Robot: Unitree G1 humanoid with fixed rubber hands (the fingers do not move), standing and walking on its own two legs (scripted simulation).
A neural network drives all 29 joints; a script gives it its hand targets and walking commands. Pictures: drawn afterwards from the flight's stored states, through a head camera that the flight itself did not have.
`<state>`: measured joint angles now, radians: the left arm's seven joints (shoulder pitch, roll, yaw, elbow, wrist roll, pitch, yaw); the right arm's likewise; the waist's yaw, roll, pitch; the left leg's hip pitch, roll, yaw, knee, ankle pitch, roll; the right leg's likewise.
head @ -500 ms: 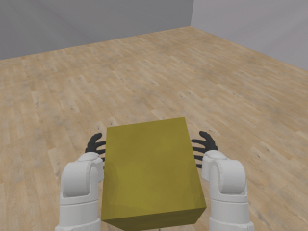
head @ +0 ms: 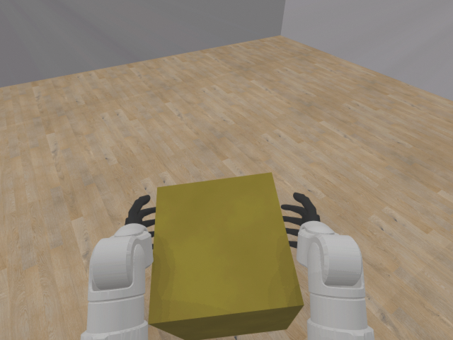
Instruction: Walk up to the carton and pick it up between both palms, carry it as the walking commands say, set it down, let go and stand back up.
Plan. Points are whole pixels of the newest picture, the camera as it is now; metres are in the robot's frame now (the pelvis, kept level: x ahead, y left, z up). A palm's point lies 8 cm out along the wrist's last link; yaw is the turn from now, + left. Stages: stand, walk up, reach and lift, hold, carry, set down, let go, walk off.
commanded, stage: carry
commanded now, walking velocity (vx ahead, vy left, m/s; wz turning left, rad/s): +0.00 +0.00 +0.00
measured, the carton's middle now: (226, 263) +0.28 +0.01 +0.01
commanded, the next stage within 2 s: none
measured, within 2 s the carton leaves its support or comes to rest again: neither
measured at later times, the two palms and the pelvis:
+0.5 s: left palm (127, 229) +0.28 +0.17 +0.11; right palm (299, 227) +0.29 -0.11 +0.11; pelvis +0.01 +0.01 +0.00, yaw +1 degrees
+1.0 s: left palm (20, 255) +0.23 +0.33 +0.09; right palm (201, 228) +0.30 +0.05 +0.09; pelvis -0.02 +0.12 -0.01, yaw +14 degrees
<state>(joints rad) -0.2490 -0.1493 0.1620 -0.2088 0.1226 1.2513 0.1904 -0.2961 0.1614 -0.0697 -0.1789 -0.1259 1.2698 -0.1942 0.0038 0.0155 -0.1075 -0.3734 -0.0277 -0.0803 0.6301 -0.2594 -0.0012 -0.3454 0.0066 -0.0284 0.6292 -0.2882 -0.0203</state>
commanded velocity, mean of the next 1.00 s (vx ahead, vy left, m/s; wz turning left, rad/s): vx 0.00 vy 0.14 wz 0.43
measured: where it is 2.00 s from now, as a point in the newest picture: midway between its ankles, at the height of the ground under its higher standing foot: outside the picture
